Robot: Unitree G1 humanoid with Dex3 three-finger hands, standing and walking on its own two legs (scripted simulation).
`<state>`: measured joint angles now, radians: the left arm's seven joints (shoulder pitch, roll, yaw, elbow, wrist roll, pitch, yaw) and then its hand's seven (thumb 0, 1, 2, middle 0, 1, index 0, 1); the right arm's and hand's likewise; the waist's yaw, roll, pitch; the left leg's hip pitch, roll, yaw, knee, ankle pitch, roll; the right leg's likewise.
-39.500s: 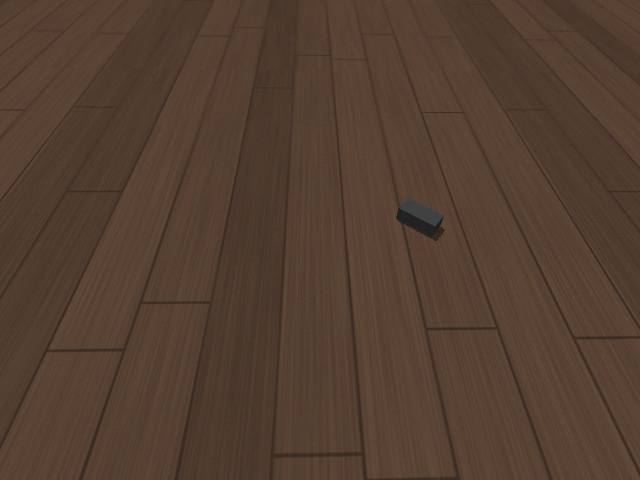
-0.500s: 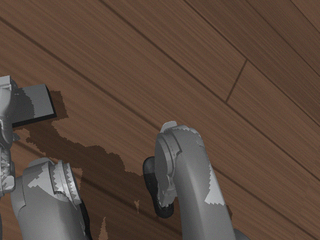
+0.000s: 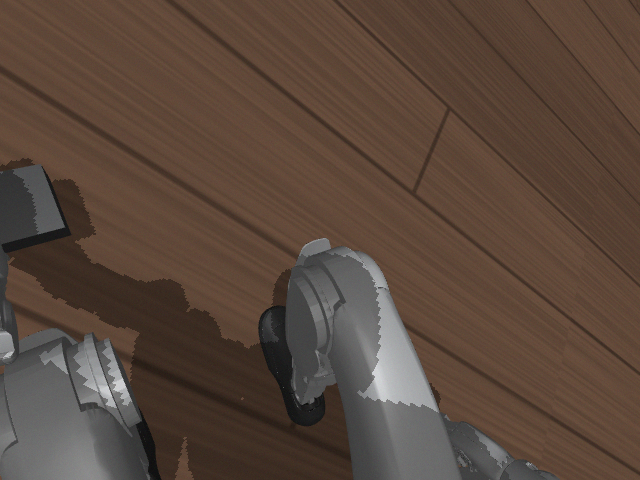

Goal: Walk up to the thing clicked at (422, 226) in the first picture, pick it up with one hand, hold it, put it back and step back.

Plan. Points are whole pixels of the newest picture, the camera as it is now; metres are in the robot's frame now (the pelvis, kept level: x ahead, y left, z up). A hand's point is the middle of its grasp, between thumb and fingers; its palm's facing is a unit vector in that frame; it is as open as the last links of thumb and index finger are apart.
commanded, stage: close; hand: left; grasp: from above
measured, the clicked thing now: out of the picture +0.45 +0.26 -0.27
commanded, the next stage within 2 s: settle in 1.32 s
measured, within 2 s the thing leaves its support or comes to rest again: leaves its support in 1.76 s
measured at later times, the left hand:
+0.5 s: hand out of the picture +0.44 +0.24 -0.25, palm faces -0.43 -0.10 -0.90, open 11.8 cm
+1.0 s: hand out of the picture +0.45 +0.25 -0.25, palm faces -0.46 -0.15 -0.88, open 11.5 cm
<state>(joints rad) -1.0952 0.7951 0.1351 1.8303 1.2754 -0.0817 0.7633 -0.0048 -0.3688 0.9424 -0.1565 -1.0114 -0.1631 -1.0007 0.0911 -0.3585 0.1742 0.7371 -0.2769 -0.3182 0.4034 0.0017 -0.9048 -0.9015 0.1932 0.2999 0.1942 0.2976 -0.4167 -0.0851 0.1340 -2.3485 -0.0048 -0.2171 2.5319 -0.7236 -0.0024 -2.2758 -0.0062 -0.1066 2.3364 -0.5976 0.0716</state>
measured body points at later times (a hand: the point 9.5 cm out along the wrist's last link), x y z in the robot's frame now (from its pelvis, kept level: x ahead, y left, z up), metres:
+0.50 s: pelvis +0.00 +0.00 +0.00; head +0.26 +0.11 +0.34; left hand +0.46 +0.24 -0.20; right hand +0.04 -0.25 -0.06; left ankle +0.06 +0.12 -0.27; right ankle +0.13 -0.13 -0.27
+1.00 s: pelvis +0.00 +0.00 +0.00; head +0.27 +0.11 +0.34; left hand +0.47 +0.25 -0.20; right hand +0.03 -0.26 -0.05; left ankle +0.06 +0.12 -0.27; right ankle +0.13 -0.13 -0.27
